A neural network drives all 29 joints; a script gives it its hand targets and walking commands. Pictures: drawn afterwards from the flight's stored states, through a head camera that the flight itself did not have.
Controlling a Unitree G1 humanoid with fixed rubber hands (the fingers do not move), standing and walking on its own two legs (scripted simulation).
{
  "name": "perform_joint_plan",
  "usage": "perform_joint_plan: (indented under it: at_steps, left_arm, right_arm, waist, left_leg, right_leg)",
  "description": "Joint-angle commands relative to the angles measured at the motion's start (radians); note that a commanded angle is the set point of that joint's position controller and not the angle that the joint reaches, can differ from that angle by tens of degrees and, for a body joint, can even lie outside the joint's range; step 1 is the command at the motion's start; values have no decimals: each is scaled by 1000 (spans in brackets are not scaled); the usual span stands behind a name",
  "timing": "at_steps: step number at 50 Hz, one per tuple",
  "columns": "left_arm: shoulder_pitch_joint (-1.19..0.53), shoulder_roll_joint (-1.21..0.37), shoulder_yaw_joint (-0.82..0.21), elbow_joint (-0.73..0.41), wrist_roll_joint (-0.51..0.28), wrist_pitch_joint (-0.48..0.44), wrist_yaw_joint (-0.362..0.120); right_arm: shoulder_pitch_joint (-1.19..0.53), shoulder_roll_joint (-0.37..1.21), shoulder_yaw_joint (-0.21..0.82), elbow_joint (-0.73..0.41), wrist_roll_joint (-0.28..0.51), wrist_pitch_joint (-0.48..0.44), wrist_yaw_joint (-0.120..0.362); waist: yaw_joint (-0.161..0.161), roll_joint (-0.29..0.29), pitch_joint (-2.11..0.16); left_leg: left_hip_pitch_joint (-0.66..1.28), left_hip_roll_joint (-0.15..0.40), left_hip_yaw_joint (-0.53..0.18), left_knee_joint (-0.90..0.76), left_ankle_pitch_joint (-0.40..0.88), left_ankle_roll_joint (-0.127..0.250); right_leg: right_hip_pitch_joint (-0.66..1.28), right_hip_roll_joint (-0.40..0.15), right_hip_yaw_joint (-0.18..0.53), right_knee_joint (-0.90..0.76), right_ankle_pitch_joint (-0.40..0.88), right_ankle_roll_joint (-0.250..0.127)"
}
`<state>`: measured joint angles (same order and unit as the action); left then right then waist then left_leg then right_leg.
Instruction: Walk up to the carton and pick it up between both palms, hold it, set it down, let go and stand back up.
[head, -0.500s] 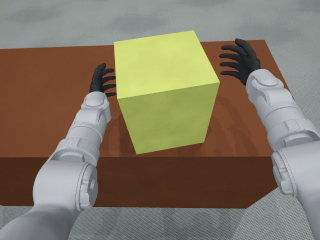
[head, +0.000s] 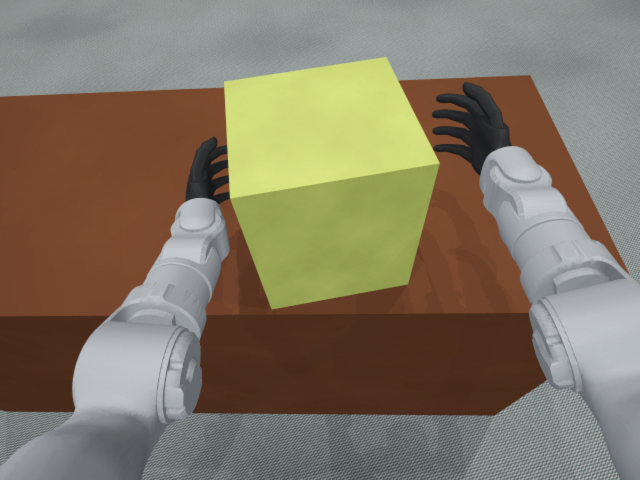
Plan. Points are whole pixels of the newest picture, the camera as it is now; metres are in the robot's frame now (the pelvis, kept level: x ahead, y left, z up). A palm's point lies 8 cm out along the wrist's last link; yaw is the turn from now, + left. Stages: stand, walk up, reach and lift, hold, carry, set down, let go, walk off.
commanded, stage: reach and lift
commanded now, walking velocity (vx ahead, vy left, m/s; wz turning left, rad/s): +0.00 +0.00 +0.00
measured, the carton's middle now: (324, 192) +0.50 +0.05 +0.06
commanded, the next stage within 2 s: none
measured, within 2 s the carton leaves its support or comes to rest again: leaves its support in 1.86 s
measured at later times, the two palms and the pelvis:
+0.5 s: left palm (209, 203) +0.44 +0.19 +0.09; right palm (455, 157) +0.49 -0.11 +0.13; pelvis +0.00 +0.00 +0.00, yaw +0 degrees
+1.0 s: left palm (208, 213) +0.43 +0.19 +0.09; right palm (451, 164) +0.48 -0.11 +0.12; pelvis +0.00 +0.00 +0.00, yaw +0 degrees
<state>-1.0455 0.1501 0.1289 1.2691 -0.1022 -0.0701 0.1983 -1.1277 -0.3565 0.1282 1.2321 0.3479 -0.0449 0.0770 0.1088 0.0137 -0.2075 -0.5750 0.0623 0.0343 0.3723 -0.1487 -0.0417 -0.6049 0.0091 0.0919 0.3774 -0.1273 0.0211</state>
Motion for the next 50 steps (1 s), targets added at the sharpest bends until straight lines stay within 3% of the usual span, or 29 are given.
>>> perform_joint_plan:
  at_steps: [1,4,5,6,8,12,13,14,16,18,23,24,25,27,28,29,30,32,33,35,37,38,39,41,42,43,44,47,50]
  left_arm:
    - [-499,35,35,-159,-65,-81,-9]
    - [-531,7,54,-220,-41,-83,-7]
    - [-544,-5,59,-271,-35,-82,3]
    - [-516,-16,67,-270,-19,-86,4]
    - [-522,6,66,-207,-17,-66,4]
    - [-541,-34,61,-274,31,-51,23]
    - [-502,-35,70,-224,14,-50,20]
    - [-498,-82,55,-261,11,-54,18]
    - [-561,-46,102,-312,24,-55,23]
    - [-531,-79,91,-261,43,-46,24]
    - [-551,-98,107,-256,65,-43,19]
    - [-552,-105,114,-301,76,-46,22]
    - [-557,-114,111,-291,88,-46,22]
    - [-574,-149,115,-264,77,-56,6]
    - [-578,-119,135,-279,99,-55,11]
    - [-562,-133,143,-276,101,-56,13]
    - [-582,-147,125,-280,117,-49,15]
    - [-533,-94,177,-251,134,-50,2]
    - [-536,-159,169,-255,134,-50,-6]
    - [-632,-306,155,-308,181,-67,-29]
    - [-663,-419,179,-299,255,-72,-87]
    - [-594,-491,232,-248,307,-61,-116]
    - [-645,-556,226,-247,330,-62,-146]
    - [-609,-601,222,-264,370,-43,-155]
    - [-537,-592,251,-260,400,-36,-159]
    - [-600,-597,227,-310,386,-40,-156]
    - [-587,-581,272,-310,401,-33,-151]
    - [-552,-546,295,-304,424,-6,-151]
    - [-500,-532,304,-287,434,20,-162]
  right_arm:
    - [-524,-60,-39,-94,-57,-54,-23]
    - [-545,-10,-61,-144,-103,-64,-34]
    - [-550,-17,-81,-128,-98,-67,-42]
    - [-533,-4,-84,-150,-115,-71,-46]
    - [-533,-17,-135,-124,-130,-57,-58]
    - [-542,11,-168,-128,-144,-52,-73]
    - [-545,12,-126,-146,-137,-55,-72]
    - [-513,38,-132,-133,-151,-55,-74]
    - [-527,68,-131,-137,-140,-41,-75]
    - [-530,71,-161,-118,-154,-31,-78]
    - [-535,103,-164,-133,-160,-32,-74]
    - [-562,97,-211,-170,-179,-40,-76]
    - [-537,94,-226,-115,-193,-37,-80]
    - [-563,156,-185,-145,-214,-39,-58]
    - [-547,131,-252,-131,-234,-30,-67]
    - [-558,151,-237,-128,-233,-37,-63]
    - [-544,144,-260,-123,-247,-34,-59]
    - [-512,151,-273,-134,-278,-20,-59]
    - [-531,212,-270,-153,-304,-30,-53]
    - [-577,327,-298,-153,-347,-57,-16]
    - [-544,507,-351,-125,-449,-61,25]
    - [-529,600,-361,-93,-516,-62,47]
    - [-560,737,-378,-124,-557,-70,75]
    - [-493,743,-463,-65,-641,-90,94]
    - [-449,729,-456,-41,-660,-95,100]
    - [-439,723,-485,-46,-684,-99,112]
    - [-465,708,-474,-52,-688,-95,121]
    - [-450,706,-520,-4,-724,-85,125]
    - [-437,723,-525,-28,-731,-69,126]
  waist:
    - [87,-100,-749]
    - [84,-130,-803]
    - [79,-88,-834]
    - [105,-103,-850]
    - [62,-112,-791]
    - [57,4,-821]
    - [94,-29,-797]
    - [68,-46,-801]
    - [85,-57,-803]
    - [61,-35,-769]
    - [78,-62,-750]
    - [76,-21,-802]
    - [45,-28,-765]
    - [85,-51,-757]
    - [45,-59,-745]
    - [78,-73,-756]
    - [63,-26,-738]
    - [85,-63,-726]
    - [80,-94,-719]
    - [73,-30,-781]
    - [59,-31,-783]
    - [70,-93,-686]
    - [70,-69,-713]
    - [36,-30,-688]
    - [68,-29,-679]
    - [45,1,-716]
    - [78,-56,-659]
    - [75,-105,-543]
    - [68,-92,-492]
  left_leg:
    - [133,-45,81,101,370,-33]
    - [145,-48,81,126,381,-34]
    - [191,-42,85,133,432,-53]
    - [203,-43,83,136,434,-48]
    - [170,-42,78,121,394,-41]
    - [281,-36,88,145,473,-80]
    - [255,-37,85,152,480,-69]
    - [289,-40,80,155,506,-66]
    - [285,-42,93,152,485,-62]
    - [271,-46,82,147,466,-61]
    - [270,-38,83,134,455,-60]
    - [300,-38,82,139,470,-68]
    - [311,-40,83,129,458,-67]
    - [279,-40,90,142,462,-59]
    - [275,-36,78,131,426,-57]
    - [262,-42,88,134,421,-56]
    - [308,-34,87,124,443,-65]
    - [260,-44,101,119,394,-51]
    - [273,-44,100,108,417,-46]
    - [306,-53,99,119,487,-68]
    - [316,-59,107,106,459,-59]
    - [299,-65,112,87,427,-42]
    - [273,-64,123,69,377,-39]
    - [386,-52,128,60,462,-57]
    - [374,-54,136,65,495,-51]
    - [385,-52,126,69,490,-56]
    - [374,-48,141,50,451,-45]
    - [329,-60,158,5,408,-22]
    - [307,-63,152,-13,357,-9]
  right_leg:
    - [383,61,-102,102,463,-18]
    - [402,64,-109,95,504,-19]
    - [399,75,-113,101,504,-31]
    - [376,78,-129,89,471,-29]
    - [384,73,-118,91,471,-23]
    - [321,85,-138,62,418,-46]
    - [338,76,-131,75,445,-35]
    - [318,85,-142,65,455,-34]
    - [335,84,-123,56,416,-35]
    - [334,77,-117,51,417,-37]
    - [357,85,-126,52,405,-38]
    - [333,84,-126,53,382,-41]
    - [343,84,-128,31,403,-44]
    - [358,71,-122,59,412,-36]
    - [361,70,-121,51,376,-35]
    - [374,68,-121,41,367,-36]
    - [329,78,-137,42,360,-50]
    - [378,58,-116,36,342,-38]
    - [409,60,-132,37,410,-25]
    - [394,69,-143,47,447,-41]
    - [430,57,-151,42,442,-39]
    - [469,47,-144,34,478,-26]
    - [509,36,-142,37,454,-28]
    - [474,60,-193,16,475,-36]
    - [507,56,-187,19,498,-37]
    - [499,55,-194,26,474,-38]
    - [502,61,-200,12,430,-28]
    - [543,54,-186,-10,413,-22]
    - [599,36,-178,-7,399,-19]
